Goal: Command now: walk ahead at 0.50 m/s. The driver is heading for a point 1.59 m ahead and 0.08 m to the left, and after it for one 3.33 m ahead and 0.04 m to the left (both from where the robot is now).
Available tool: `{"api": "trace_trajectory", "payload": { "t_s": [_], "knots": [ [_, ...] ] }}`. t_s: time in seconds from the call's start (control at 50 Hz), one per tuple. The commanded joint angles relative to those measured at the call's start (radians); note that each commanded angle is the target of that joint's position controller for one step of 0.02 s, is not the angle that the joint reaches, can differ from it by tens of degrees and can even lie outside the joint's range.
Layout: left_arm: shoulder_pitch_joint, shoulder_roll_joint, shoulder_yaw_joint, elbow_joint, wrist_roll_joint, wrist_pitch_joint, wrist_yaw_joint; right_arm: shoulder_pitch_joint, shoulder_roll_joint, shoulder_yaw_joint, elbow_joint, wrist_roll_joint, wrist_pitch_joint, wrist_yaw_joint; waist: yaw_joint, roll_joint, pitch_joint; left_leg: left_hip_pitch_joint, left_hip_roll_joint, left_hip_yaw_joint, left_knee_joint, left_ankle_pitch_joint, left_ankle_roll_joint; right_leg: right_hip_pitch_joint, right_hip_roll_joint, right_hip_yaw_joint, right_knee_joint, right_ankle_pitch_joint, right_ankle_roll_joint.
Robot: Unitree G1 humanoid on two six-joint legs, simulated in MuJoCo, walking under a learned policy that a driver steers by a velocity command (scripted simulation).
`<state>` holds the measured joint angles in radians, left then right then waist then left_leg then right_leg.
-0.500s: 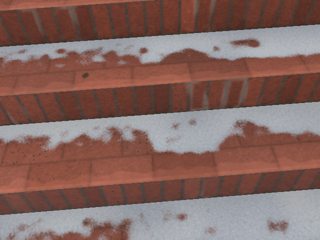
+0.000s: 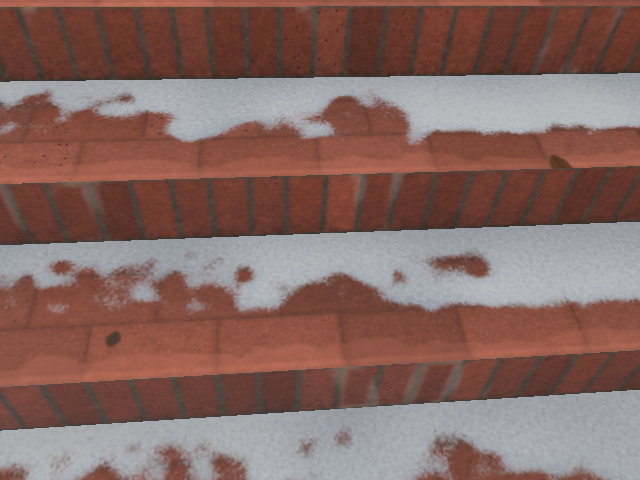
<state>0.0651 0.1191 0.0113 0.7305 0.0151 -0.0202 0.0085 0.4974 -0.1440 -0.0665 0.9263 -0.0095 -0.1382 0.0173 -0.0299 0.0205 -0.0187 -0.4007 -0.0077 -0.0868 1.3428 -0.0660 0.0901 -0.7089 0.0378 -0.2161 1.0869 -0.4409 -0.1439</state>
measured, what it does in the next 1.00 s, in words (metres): climbs: left foot 0.15 m higher, then right foot 0.15 m higher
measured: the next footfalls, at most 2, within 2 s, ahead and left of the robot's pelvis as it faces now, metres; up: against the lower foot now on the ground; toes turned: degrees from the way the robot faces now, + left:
left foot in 0.38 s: +0.40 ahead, +0.11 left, +0.15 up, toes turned +6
right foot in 0.88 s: +0.69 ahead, -0.06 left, +0.30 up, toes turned -6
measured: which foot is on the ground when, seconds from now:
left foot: up 0.00-0.36, down 0.38-0.88, up 0.90-1.00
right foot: down 0.00-0.38, up 0.40-0.86, down 0.88-1.00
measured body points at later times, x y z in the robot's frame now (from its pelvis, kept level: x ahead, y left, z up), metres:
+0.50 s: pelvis +0.29 +0.04 +0.17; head +0.30 +0.04 +0.62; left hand +0.33 +0.29 +0.04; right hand +0.44 -0.18 +0.05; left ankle +0.36 +0.11 -0.50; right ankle +0.17 -0.08 -0.36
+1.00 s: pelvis +0.59 +0.01 +0.32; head +0.59 +0.01 +0.77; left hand +0.72 +0.24 +0.20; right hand +0.65 -0.23 +0.20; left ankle +0.45 +0.13 -0.20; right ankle +0.65 -0.06 -0.35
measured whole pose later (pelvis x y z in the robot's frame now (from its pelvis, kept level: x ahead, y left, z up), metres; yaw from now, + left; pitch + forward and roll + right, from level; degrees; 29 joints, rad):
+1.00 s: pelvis +0.59 +0.01 +0.32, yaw +0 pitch +3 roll -3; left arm 0.18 0.17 0.05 0.82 0.02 -0.04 0.01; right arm 0.36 -0.16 -0.07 0.82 -0.03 -0.13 0.02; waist -0.01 0.03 -0.06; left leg -0.55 -0.02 -0.09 1.68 -0.07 0.10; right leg -0.63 0.04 -0.18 0.99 -0.42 -0.11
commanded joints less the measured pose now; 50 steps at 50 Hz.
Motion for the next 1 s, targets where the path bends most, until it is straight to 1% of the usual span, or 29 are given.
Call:
{"api": "trace_trajectory", "payload": {
  "t_s": [0.02, 0.04, 0.08, 0.12, 0.18, 0.24, 0.28, 0.3, 0.32, 0.36, 0.38, 0.4, 0.42, 0.44, 0.48, 0.5, 0.56, 0.6, 0.66, 0.74, 0.78, 0.82, 0.86, 0.88, 0.9, 0.92, 0.94, 0.96, 1.0],
  "knots": [
    [0.171, 0.072, 0.054, 0.146, 0.004, -0.040, 0.006, -0.216, 0.026, 0.008, -0.265, -0.038, -0.006, -0.014, 0.027, 0.072, -0.002, -0.566, -0.008, -0.046, 0.742, -0.008, 0.032, 0.336, -0.348, 0.787, -0.749, -0.225, -0.143],
    [0.207, -0.016, 0.027, 0.218, 0.022, -0.057, 0.003, -0.231, 0.074, 0.033, -0.284, -0.026, 0.013, -0.024, -0.015, 0.076, 0.071, -0.624, -0.006, -0.071, 0.780, -0.038, 0.050, 0.260, -0.294, 0.639, -0.723, -0.078, -0.102],
    [0.278, -0.044, 0.020, 0.299, 0.033, -0.081, -0.008, -0.183, 0.142, 0.075, -0.275, -0.011, 0.051, -0.028, -0.055, 0.014, 0.115, -0.739, -0.010, -0.102, 0.795, -0.105, 0.075, 0.269, -0.239, 0.438, -0.723, 0.106, -0.034],
    [0.258, 0.001, 0.017, 0.304, 0.025, -0.106, -0.019, -0.275, 0.131, 0.090, -0.312, -0.001, 0.069, -0.030, -0.065, -0.015, 0.174, -0.744, -0.010, -0.047, 0.629, -0.126, 0.057, 0.179, -0.208, 0.299, -0.802, 0.139, 0.001],
    [0.346, 0.100, 0.023, 0.328, 0.005, -0.136, -0.033, -0.451, 0.102, 0.099, -0.397, 0.002, 0.078, -0.062, -0.035, -0.095, 0.138, -0.944, -0.001, 0.040, 0.832, -0.280, 0.060, 0.334, -0.242, 0.313, -0.893, 0.247, -0.038],
    [0.425, 0.118, 0.021, 0.358, -0.003, -0.128, -0.006, -0.631, 0.082, 0.121, -0.490, -0.010, 0.077, -0.048, -0.001, -0.038, 0.126, -0.907, 0.080, 0.160, 0.486, -0.277, 0.048, 0.391, -0.181, 0.266, -0.976, 0.157, -0.010],
    [0.470, 0.165, 0.041, 0.342, -0.014, -0.108, 0.031, -0.665, 0.076, 0.126, -0.498, -0.012, 0.101, -0.018, 0.049, -0.060, 0.007, -0.606, 0.105, 0.246, 0.203, -0.249, 0.048, 0.461, -0.185, 0.218, -1.131, 0.455, -0.062],
    [0.419, 0.144, 0.033, 0.300, -0.031, -0.105, 0.036, -0.614, 0.097, 0.132, -0.457, 0.013, 0.093, -0.009, 0.017, -0.055, -0.047, -0.343, 0.071, 0.298, 0.014, -0.275, 0.073, 0.420, -0.179, 0.139, -1.094, 0.824, -0.072],
    [0.443, 0.185, 0.040, 0.282, -0.039, -0.110, 0.041, -0.552, 0.079, 0.126, -0.434, 0.024, 0.091, -0.015, -0.001, -0.093, -0.138, -0.163, -0.002, 0.320, -0.067, -0.304, 0.075, 0.474, -0.198, 0.133, -0.965, 1.406, -0.084],
    [0.419, 0.272, 0.068, 0.234, -0.024, -0.119, 0.031, -0.283, -0.009, 0.080, -0.335, 0.011, 0.099, -0.026, -0.101, -0.186, -0.316, -0.067, -0.070, 0.295, -0.233, -0.377, 0.085, 0.754, -0.277, 0.163, -0.626, 1.836, -0.058],
    [0.355, 0.293, 0.081, 0.199, -0.027, -0.127, 0.006, -0.186, -0.064, 0.060, -0.306, -0.010, 0.091, -0.029, -0.151, -0.184, -0.365, 0.078, -0.062, 0.223, -0.408, -0.312, 0.101, 0.733, -0.265, 0.151, -0.408, 1.726, -0.018],
    [0.367, 0.221, 0.073, 0.141, -0.031, -0.141, -0.016, -0.083, -0.165, 0.020, -0.261, -0.040, 0.080, -0.035, -0.156, -0.055, -0.418, 0.291, 0.146, -0.184, -0.575, -0.506, 0.182, 0.440, -0.164, 0.172, -0.046, 1.323, 0.032],
    [0.328, 0.159, 0.080, 0.075, -0.003, -0.134, -0.051, -0.067, -0.255, -0.020, -0.225, -0.032, 0.101, -0.050, -0.140, 0.174, -0.402, 0.361, 0.324, -0.765, -0.996, -0.614, 0.287, 0.115, 0.081, 0.217, 0.424, 0.280, 0.078],
    [0.308, 0.088, 0.078, 0.041, 0.031, -0.125, -0.055, -0.208, -0.240, -0.032, -0.231, -0.028, 0.103, -0.051, -0.069, 0.064, -0.353, 0.290, 0.356, -0.856, -1.053, -0.830, 0.246, -0.049, 0.029, 0.386, 0.782, 0.293, 0.065],
    [0.186, 0.011, 0.051, -0.066, 0.053, -0.122, -0.034, -0.262, -0.140, -0.014, -0.128, -0.015, 0.066, -0.038, 0.017, -0.068, -0.048, 0.052, 0.303, -0.540, -1.000, -0.672, 0.159, -0.253, -0.015, 0.329, 0.948, 0.374, 0.037],
    [0.194, -0.037, 0.033, -0.079, 0.036, -0.109, -0.019, -0.213, -0.069, 0.002, -0.054, -0.018, 0.052, -0.030, 0.053, -0.090, 0.016, 0.003, 0.263, -0.405, -0.974, -0.528, 0.142, -0.323, -0.009, 0.316, 1.024, 0.355, 0.025],
    [0.234, -0.095, -0.005, -0.082, 0.016, -0.052, 0.001, -0.150, 0.025, 0.027, 0.064, -0.015, 0.025, -0.002, 0.119, -0.017, 0.090, -0.021, 0.185, -0.118, -0.958, -0.323, 0.059, -0.473, -0.011, 0.379, 1.033, 0.287, -0.003],
    [0.170, -0.050, -0.008, -0.104, 0.014, -0.035, 0.008, -0.188, -0.016, 0.027, 0.051, -0.008, 0.010, -0.001, 0.131, -0.026, 0.130, -0.110, 0.160, -0.025, -1.020, -0.279, 0.048, -0.454, -0.020, 0.334, 0.849, 0.298, 0.026],
    [-0.037, -0.091, -0.030, -0.184, 0.001, -0.023, 0.028, -0.061, -0.105, 0.020, 0.082, -0.010, -0.022, -0.004, 0.063, 0.081, 0.102, 0.045, 0.208, -0.068, -1.121, -0.252, 0.103, -0.679, -0.017, 0.213, 1.115, 0.143, 0.016],
    [-0.215, -0.030, -0.043, -0.294, 0.003, -0.016, 0.004, 0.055, -0.113, 0.017, 0.086, 0.001, -0.002, -0.048, 0.012, 0.003, 0.107, 0.161, 0.167, -0.030, -1.291, -0.285, 0.104, -0.631, -0.132, 0.088, 0.662, 0.138, 0.037],
    [-0.199, -0.057, -0.043, -0.286, 0.000, 0.002, -0.023, 0.052, -0.109, 0.011, 0.062, 0.017, 0.001, -0.066, -0.007, 0.069, 0.001, 0.253, 0.188, 0.044, -1.388, 0.132, 0.126, -0.336, -0.150, 0.064, 0.434, 0.141, -0.007],
    [-0.099, -0.073, -0.039, -0.224, -0.030, -0.004, -0.023, 0.029, -0.165, 0.004, 0.020, 0.034, -0.001, -0.068, 0.048, 0.050, -0.133, 0.235, 0.195, 0.145, -1.234, 1.011, 0.128, 0.105, -0.028, -0.031, 0.185, 0.092, -0.040],
    [0.155, 0.036, 0.004, -0.148, -0.010, 0.005, -0.003, 0.017, -0.262, -0.023, 0.000, 0.037, -0.013, -0.054, 0.168, 0.135, -0.310, 0.477, 0.264, 0.132, -0.878, 1.503, 0.107, 0.263, 0.050, -0.021, 0.021, -0.001, -0.054],
    [0.230, 0.092, 0.025, -0.119, 0.010, -0.001, 0.004, -0.032, -0.258, -0.027, -0.024, 0.041, -0.026, -0.031, 0.212, 0.175, -0.358, 0.449, 0.232, 0.143, -0.673, 1.381, 0.076, 0.408, 0.038, 0.065, -0.128, 0.042, -0.061],
    [0.319, 0.175, 0.057, -0.060, 0.035, -0.007, 0.013, -0.042, -0.200, -0.022, -0.089, 0.052, -0.039, -0.010, 0.211, 0.047, -0.382, 0.100, 0.124, 0.102, -0.341, 1.078, 0.033, 0.609, -0.149, 0.515, -0.321, -0.140, -0.140],
    [0.342, 0.269, 0.094, -0.023, 0.011, 0.014, 0.014, -0.072, -0.130, -0.030, -0.133, 0.022, -0.034, 0.025, 0.199, -0.257, -0.388, -0.183, -0.106, 0.060, 0.139, -0.043, -0.013, 0.685, -0.333, 1.092, -0.764, -0.154, -0.231],
    [0.225, 0.244, 0.098, -0.023, 0.006, -0.001, 0.009, -0.063, -0.080, -0.027, -0.164, -0.021, -0.033, 0.025, 0.127, -0.154, -0.361, -0.319, -0.083, -0.118, 0.551, -0.056, -0.012, 0.626, -0.374, 1.165, -0.822, -0.101, -0.199],
    [0.165, 0.185, 0.086, 0.028, -0.003, -0.018, 0.002, -0.133, -0.020, -0.008, -0.226, -0.038, -0.023, 0.019, 0.060, -0.046, -0.234, -0.419, -0.027, -0.068, 0.663, 0.009, 0.003, 0.514, -0.352, 1.011, -0.794, -0.244, -0.163],
    [0.230, 0.036, 0.048, 0.171, 0.008, -0.055, -0.004, -0.249, 0.068, 0.030, -0.294, -0.044, -0.002, -0.002, 0.011, 0.043, 0.008, -0.613, 0.001, -0.034, 0.759, 0.009, 0.049, 0.346, -0.281, 0.682, -0.709, -0.050, -0.092]
  ]
}}
Velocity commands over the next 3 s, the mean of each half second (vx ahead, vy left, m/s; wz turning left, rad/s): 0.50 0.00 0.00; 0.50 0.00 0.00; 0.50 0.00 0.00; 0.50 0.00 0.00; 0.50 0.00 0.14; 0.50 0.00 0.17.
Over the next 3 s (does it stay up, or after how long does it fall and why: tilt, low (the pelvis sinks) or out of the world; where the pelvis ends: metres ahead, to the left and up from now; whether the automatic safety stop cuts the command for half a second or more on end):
stays up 1.76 0.05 0.93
